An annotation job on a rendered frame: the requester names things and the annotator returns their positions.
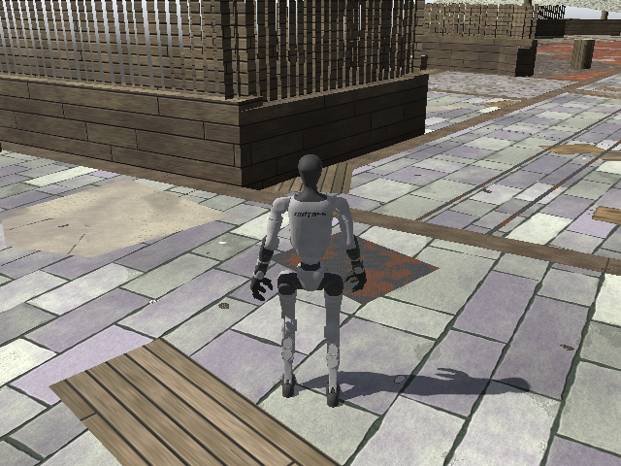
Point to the robot right upper arm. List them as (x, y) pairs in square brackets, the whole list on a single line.
[(341, 207)]

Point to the robot left thigh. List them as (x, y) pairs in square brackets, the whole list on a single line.
[(287, 292)]

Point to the robot left foot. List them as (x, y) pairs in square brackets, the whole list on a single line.
[(288, 389)]

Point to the right robot hand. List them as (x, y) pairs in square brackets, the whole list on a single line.
[(357, 277)]

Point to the left robot hand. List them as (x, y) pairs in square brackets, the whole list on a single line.
[(255, 286)]

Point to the robot left upper arm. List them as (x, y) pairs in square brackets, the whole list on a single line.
[(280, 206)]

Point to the left robot forearm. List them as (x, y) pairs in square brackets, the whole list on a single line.
[(263, 261)]

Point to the right robot forearm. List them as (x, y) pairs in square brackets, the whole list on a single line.
[(355, 258)]

